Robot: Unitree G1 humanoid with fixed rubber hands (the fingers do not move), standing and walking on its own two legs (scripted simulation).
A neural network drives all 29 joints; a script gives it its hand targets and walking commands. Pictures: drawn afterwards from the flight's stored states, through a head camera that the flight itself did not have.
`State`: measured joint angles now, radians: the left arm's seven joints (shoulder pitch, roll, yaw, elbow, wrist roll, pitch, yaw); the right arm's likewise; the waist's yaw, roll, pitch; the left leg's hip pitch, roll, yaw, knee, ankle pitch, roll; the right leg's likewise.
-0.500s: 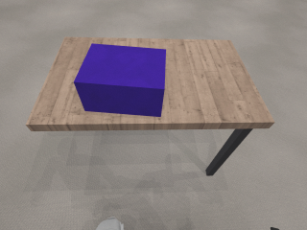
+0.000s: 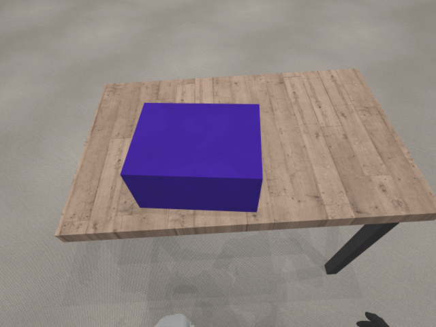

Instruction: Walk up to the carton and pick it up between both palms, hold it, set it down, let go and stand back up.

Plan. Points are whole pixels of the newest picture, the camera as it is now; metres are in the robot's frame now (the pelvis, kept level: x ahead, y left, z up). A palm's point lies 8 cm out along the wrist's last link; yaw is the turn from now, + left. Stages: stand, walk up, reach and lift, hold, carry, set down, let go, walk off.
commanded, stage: walk up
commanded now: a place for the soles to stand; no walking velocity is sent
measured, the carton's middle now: (199, 156) +0.49 +0.06 -0.04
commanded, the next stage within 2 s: stand in 1.48 s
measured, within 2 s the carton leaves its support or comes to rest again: neither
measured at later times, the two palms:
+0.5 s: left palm out of the picture +0.12 +0.35 -0.11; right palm (379, 326) +0.14 -0.28 -0.10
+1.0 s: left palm out of the picture +0.10 +0.32 -0.11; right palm out of the picture +0.06 -0.29 -0.10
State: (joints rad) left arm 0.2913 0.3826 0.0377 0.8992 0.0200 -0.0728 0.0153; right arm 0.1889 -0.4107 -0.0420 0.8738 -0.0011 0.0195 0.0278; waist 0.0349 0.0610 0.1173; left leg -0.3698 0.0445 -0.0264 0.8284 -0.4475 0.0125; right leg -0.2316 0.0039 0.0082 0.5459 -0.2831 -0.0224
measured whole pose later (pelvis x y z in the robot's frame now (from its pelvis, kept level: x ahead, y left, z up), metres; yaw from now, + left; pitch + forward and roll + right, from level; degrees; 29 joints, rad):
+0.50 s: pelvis +0.02 +0.03 +0.00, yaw -1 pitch -1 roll +0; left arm 0.07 0.41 0.02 1.07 0.00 0.01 -0.02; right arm 0.05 -0.39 0.00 1.01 0.01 -0.02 0.00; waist 0.01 -0.01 0.08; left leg -0.23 0.06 0.04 0.46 -0.21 -0.03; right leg -0.16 -0.05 0.02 0.45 -0.27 0.05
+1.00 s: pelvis +0.02 +0.02 +0.01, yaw +0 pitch -1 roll +0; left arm 0.08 0.37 0.03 1.13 0.01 0.01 -0.02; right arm 0.14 -0.39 -0.01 1.13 -0.01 -0.01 0.01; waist -0.02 0.00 0.06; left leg -0.20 0.06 0.01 0.36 -0.14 -0.05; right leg -0.13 -0.04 -0.01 0.37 -0.22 0.03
